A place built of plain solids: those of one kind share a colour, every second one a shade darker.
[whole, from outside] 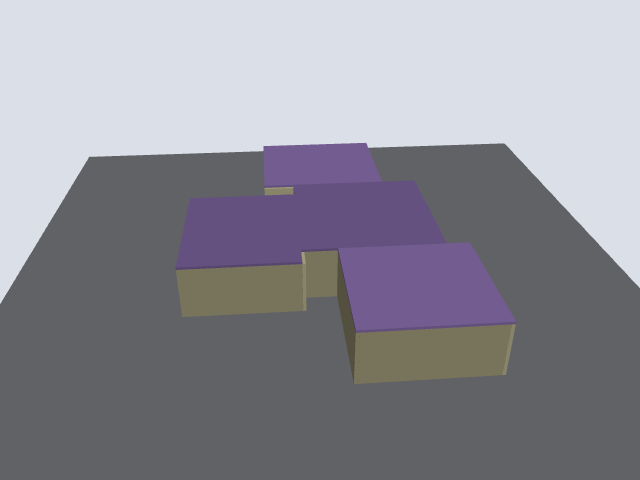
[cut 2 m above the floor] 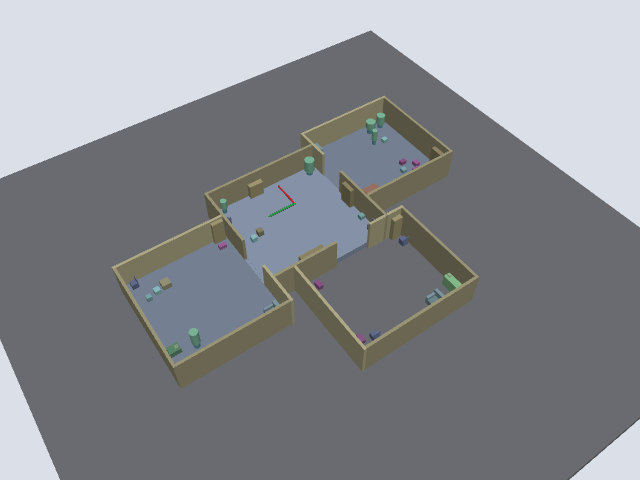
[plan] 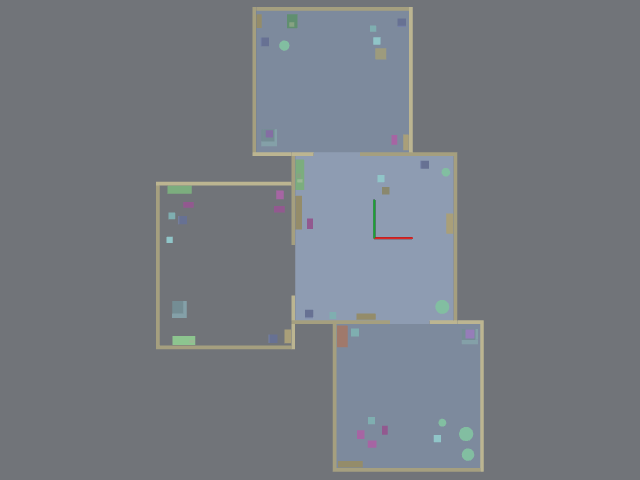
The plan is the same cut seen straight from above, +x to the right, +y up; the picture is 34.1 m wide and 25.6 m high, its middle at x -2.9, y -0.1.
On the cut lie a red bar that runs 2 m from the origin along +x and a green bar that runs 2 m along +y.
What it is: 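A storey of a house; a hub and three side rooms behind broad openings; the side rooms' floors lie 0.51 m, 0.160 m and not at all below the hub's; a bare drop, one riser, a flush line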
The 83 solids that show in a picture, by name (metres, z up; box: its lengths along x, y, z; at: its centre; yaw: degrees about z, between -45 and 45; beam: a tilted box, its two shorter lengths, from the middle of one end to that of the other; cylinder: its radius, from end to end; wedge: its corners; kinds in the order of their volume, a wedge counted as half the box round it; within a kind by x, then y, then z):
{
 "floor_1": {"box": [8.15, 7.55, 0.56], "at": [-2.23, 8.35, 0.23]},
 "floor_2": {"box": [2.48, 0.2, 0.56], "at": [-2.0, 4.48, 0.23]},
 "floor_3": {"box": [8.45, 8.76, 0.56], "at": [0.0, 0.0, 0.23]},
 "floor_4": {"box": [7.66, 7.68, 0.4], "at": [1.81, -8.42, 0.15]},
 "floor_5": {"box": [2.12, 0.2, 0.4], "at": [1.89, -4.48, 0.15]},
 "wall_1": {"box": [0.2, 8.54, 3.38], "at": [-11.54, -1.46, 1.64]},
 "wall_2": {"box": [7.22, 0.2, 3.38], "at": [-8.03, -5.83, 1.64]},
 "wall_3": {"box": [7.22, 0.2, 3.38], "at": [-8.03, 2.91, 1.64]},
 "wall_4": {"box": [0.2, 7.75, 3.38], "at": [-6.41, 8.45, 1.64]},
 "wall_5": {"box": [2.08, 0.2, 3.38], "at": [-5.47, 4.48, 1.64]},
 "wall_6": {"box": [0.2, 1.35, 3.38], "at": [-4.33, -5.25, 1.64]},
 "wall_7": {"box": [0.2, 1.32, 3.38], "at": [-4.33, -3.72, 1.64]},
 "wall_8": {"box": [0.2, 4.74, 3.38], "at": [-4.33, 2.01, 1.64]},
 "wall_9": {"box": [1.19, 0.2, 3.38], "at": [-3.83, 4.48, 1.64]},
 "wall_10": {"box": [8.15, 0.2, 3.38], "at": [-2.23, 12.23, 1.64]},
 "wall_11": {"box": [0.2, 7.88, 3.38], "at": [-2.12, -8.52, 1.64]},
 "wall_12": {"box": [5.25, 0.2, 3.38], "at": [-1.8, -4.48, 1.64]},
 "wall_13": {"box": [7.66, 0.2, 3.38], "at": [1.81, -12.36, 1.64]},
 "wall_14": {"box": [5.19, 0.2, 3.38], "at": [1.83, 4.48, 1.64]},
 "wall_15": {"box": [0.2, 7.75, 3.38], "at": [1.95, 8.45, 1.64]},
 "wall_16": {"box": [1.48, 0.2, 3.38], "at": [3.69, -4.48, 1.64]},
 "wall_17": {"box": [0.2, 8.76, 3.38], "at": [4.33, 0.0, 1.64]},
 "wall_18": {"box": [1.42, 0.2, 3.38], "at": [5.13, -4.48, 1.64]},
 "wall_19": {"box": [0.2, 7.88, 3.38], "at": [5.74, -8.52, 1.64]},
 "roof_1": {"box": [7.22, 8.94, 0.16], "at": [-8.03, -1.46, 3.41]},
 "roof_2": {"box": [8.55, 7.75, 0.16], "at": [-2.23, 8.45, 3.41]},
 "roof_3": {"box": [8.85, 9.16, 0.16], "at": [0.0, 0.0, 3.41]},
 "roof_4": {"box": [8.06, 7.88, 0.16], "at": [1.81, -8.52, 3.41]},
 "case_1": {"box": [0.28, 0.74, 1.29], "at": [-6.14, 11.57, 1.15]},
 "case_2": {"box": [0.35, 0.74, 2.04], "at": [-4.62, -5.24, 0.97]},
 "case_3": {"box": [0.35, 1.8, 1.89], "at": [-4.03, 1.36, 1.45]},
 "case_4": {"box": [1.34, 0.36, 1.6], "at": [-1.28, -12.06, 1.14]},
 "case_5": {"box": [1.04, 0.34, 1.64], "at": [-0.44, -4.19, 1.33]},
 "case_6": {"box": [0.29, 0.84, 1.88], "at": [1.68, 5.11, 1.45]},
 "case_7": {"box": [0.38, 1.08, 1.16], "at": [4.02, 0.77, 1.09]},
 "sideboard_1": {"box": [1.29, 0.43, 0.81], "at": [-10.39, 2.58, 0.35]},
 "sideboard_2": {"box": [1.21, 0.49, 0.94], "at": [-10.16, -5.46, 0.42]},
 "sideboard_3": {"box": [0.47, 1.64, 0.86], "at": [-3.97, 3.38, 0.94]},
 "bush_1": {"cylinder": 0.27, "from": [-4.8, 10.27, 1.01], "to": [-4.8, 10.27, 2.09]},
 "bush_2": {"cylinder": 0.21, "from": [3.62, -9.84, 0.8], "to": [3.62, -9.84, 1.69]},
 "bush_3": {"cylinder": 0.37, "from": [3.62, -3.67, 0.88], "to": [3.62, -3.67, 1.88]},
 "bush_4": {"cylinder": 0.23, "from": [3.81, 3.51, 0.98], "to": [3.81, 3.51, 1.67]},
 "bush_5": {"cylinder": 0.38, "from": [4.89, -10.45, 0.88], "to": [4.89, -10.45, 1.45]},
 "bush_6": {"cylinder": 0.33, "from": [4.99, -11.55, 0.72], "to": [4.99, -11.55, 1.5]},
 "wardrobe_1": {"box": [0.58, 1.17, 2.05], "at": [-1.71, -5.24, 1.37]},
 "armchair_1": {"box": [0.19, 0.67, 0.64], "at": [-10.69, -3.68, 0.27]},
 "armchair_2": {"box": [0.78, 0.24, 0.85], "at": [-10.4, -4.14, 0.37]},
 "armchair_3": {"box": [0.4, 0.67, 0.46], "at": [-10.4, -3.68, 0.18]},
 "armchair_4": {"box": [0.19, 0.67, 0.64], "at": [-10.1, -3.68, 0.27]},
 "armchair_5": {"box": [0.84, 0.25, 0.9], "at": [-5.61, 5.03, 0.96]},
 "armchair_6": {"box": [0.57, 0.66, 0.45], "at": [-5.61, 5.48, 0.73]},
 "armchair_7": {"box": [0.14, 0.66, 0.66], "at": [-5.26, 5.48, 0.84]},
 "armchair_8": {"box": [0.87, 0.24, 0.84], "at": [5.09, -5.55, 0.77]},
 "armchair_9": {"box": [0.6, 0.58, 0.41], "at": [5.09, -5.13, 0.55]},
 "chair_1": {"box": [0.4, 0.45, 0.48], "at": [-10.2, 0.96, 0.19]},
 "chair_2": {"box": [0.4, 0.47, 0.47], "at": [-5.82, 10.46, 0.74]},
 "chair_3": {"box": [0.048, 0.46, 0.82], "at": [-5.62, -5.37, 0.36]},
 "chair_4": {"box": [0.43, 0.46, 0.49], "at": [-5.38, -5.37, 0.2]},
 "chair_5": {"box": [0.45, 0.41, 0.42], "at": [-3.48, -4.03, 0.71]},
 "chair_6": {"box": [0.46, 0.39, 0.41], "at": [1.46, 11.52, 0.71]},
 "chair_7": {"box": [0.41, 0.43, 0.45], "at": [2.71, 3.92, 0.73]},
 "toybox_1": {"box": [0.56, 0.31, 0.38], "at": [-9.91, 1.77, 0.14]},
 "toybox_2": {"box": [0.57, 0.35, 0.38], "at": [-5.07, 1.54, 0.14]},
 "toybox_3": {"box": [0.4, 0.46, 0.39], "at": [-5.03, 2.31, 0.14]},
 "toybox_4": {"box": [0.33, 0.56, 0.35], "at": [-3.43, 0.76, 0.68]},
 "toybox_5": {"box": [0.4, 0.47, 0.34], "at": [-0.73, -10.48, 0.52]},
 "toybox_6": {"box": [0.47, 0.39, 0.32], "at": [-0.12, -10.99, 0.51]},
 "toybox_7": {"box": [0.31, 0.48, 0.3], "at": [0.56, -10.25, 0.5]},
 "toybox_8": {"box": [0.32, 0.52, 0.27], "at": [1.07, 5.24, 0.64]},
 "basket_1": {"box": [0.34, 0.34, 0.39], "at": [-10.92, -0.09, 0.15]},
 "basket_2": {"box": [0.37, 0.37, 0.41], "at": [-10.8, 1.18, 0.16]},
 "basket_3": {"box": [0.37, 0.37, 0.32], "at": [-2.21, -4.12, 0.67]},
 "basket_4": {"box": [0.43, 0.43, 0.36], "at": [-1.03, -5.03, 0.53]},
 "basket_5": {"box": [0.39, 0.39, 0.3], "at": [-0.15, -9.73, 0.5]},
 "basket_6": {"box": [0.34, 0.34, 0.39], "at": [-0.07, 11.17, 0.7]},
 "basket_7": {"box": [0.39, 0.39, 0.39], "at": [0.13, 10.51, 0.7]},
 "basket_8": {"box": [0.38, 0.38, 0.4], "at": [0.35, 3.17, 0.7]},
 "basket_9": {"box": [0.38, 0.38, 0.3], "at": [3.36, -10.69, 0.5]},
 "pouf_1": {"box": [0.6, 0.6, 0.42], "at": [0.34, 9.82, 0.72]},
 "pouf_2": {"box": [0.4, 0.4, 0.43], "at": [0.6, 2.53, 0.72]},
 "lowtable_1": {"box": [0.55, 0.75, 0.41], "at": [-4.38, 11.57, 0.71]},
 "cushion_1": {"box": [0.39, 0.39, 0.11], "at": [-5.6, 5.56, 1.0]},
 "cushion_2": {"box": [0.48, 0.48, 0.1], "at": [5.1, -5.11, 0.8]}
}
